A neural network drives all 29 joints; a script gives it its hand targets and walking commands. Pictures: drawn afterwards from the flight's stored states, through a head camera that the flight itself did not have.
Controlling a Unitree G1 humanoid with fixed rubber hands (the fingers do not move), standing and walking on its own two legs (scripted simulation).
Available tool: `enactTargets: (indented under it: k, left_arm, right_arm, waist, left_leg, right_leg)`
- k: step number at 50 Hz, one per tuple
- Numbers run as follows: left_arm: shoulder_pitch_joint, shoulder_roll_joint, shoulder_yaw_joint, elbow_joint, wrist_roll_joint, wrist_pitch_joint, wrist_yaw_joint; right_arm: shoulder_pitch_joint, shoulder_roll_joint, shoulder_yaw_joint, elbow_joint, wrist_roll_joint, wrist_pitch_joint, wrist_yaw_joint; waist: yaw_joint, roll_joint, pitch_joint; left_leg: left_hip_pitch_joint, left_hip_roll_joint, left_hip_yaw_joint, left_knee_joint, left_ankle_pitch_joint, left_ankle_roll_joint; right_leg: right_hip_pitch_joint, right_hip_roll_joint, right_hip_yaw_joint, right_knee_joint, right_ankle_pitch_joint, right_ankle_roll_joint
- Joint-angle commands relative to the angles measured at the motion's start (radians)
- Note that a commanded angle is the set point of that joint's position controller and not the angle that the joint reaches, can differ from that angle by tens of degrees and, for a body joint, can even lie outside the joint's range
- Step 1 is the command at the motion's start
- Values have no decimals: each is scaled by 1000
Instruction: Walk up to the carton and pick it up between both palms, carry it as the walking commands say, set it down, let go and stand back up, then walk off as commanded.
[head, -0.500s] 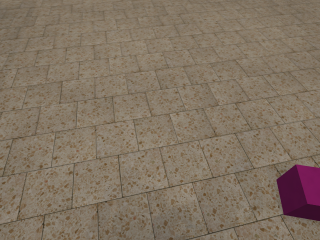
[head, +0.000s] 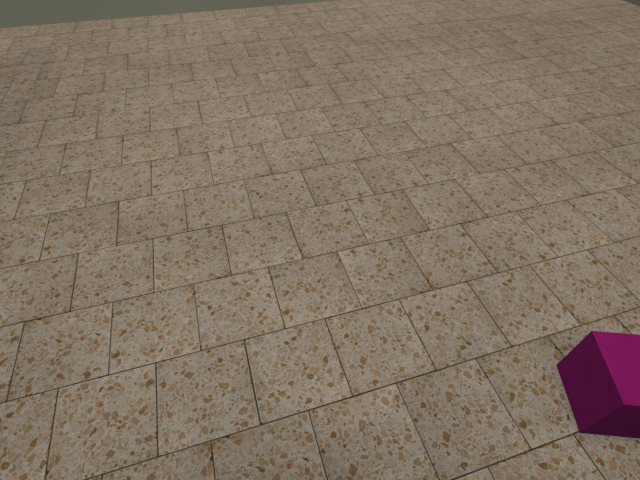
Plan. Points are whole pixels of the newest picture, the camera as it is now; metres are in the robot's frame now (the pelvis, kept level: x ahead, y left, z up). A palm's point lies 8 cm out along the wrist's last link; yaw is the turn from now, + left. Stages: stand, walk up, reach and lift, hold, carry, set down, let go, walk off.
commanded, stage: stand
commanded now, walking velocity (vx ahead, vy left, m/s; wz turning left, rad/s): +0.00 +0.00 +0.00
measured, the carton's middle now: (634, 386) +0.51 -0.95 -0.66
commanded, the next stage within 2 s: none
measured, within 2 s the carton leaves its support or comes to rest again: neither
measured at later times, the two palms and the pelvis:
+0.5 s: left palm out of the picture -0.03 +0.21 -0.15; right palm out of the picture -0.03 -0.21 -0.14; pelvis +0.00 +0.00 +0.00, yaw +0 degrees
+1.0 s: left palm out of the picture -0.03 +0.21 -0.15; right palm out of the picture -0.03 -0.19 -0.14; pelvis +0.01 +0.01 +0.00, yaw +0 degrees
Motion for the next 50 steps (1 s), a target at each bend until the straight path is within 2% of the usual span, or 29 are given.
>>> enactTargets:
  k: [1, 5, 10, 50]
  left_arm:
    - [46, 76, 6, 10, -3, -20, 6]
    - [63, 63, 1, 36, -4, -18, 8]
    - [92, 50, -6, 63, -3, -17, 10]
    - [198, 2, -21, 124, -3, -15, 24]
  right_arm:
    - [55, -89, -20, 0, -8, -11, 1]
    - [69, -71, -15, 26, -5, -14, -1]
    - [88, -60, -11, 47, -5, -13, -4]
    - [156, -9, -7, 100, -5, -24, -14]
  waist:
    - [2, -64, 38]
    - [3, -15, 48]
    - [1, 0, 56]
    - [0, -9, 66]
  left_leg:
    - [51, 157, -176, -79, 84, -14]
    - [22, 153, -180, -98, 42, -13]
    - [16, 153, -184, -106, 24, -11]
    - [30, 149, -177, -84, 127, -3]
  right_leg:
    - [-73, -100, 93, -111, 89, -21]
    - [-52, -94, 90, -109, 80, -26]
    - [-54, -89, 86, -108, 81, -26]
    - [-70, -86, 71, -80, 98, -14]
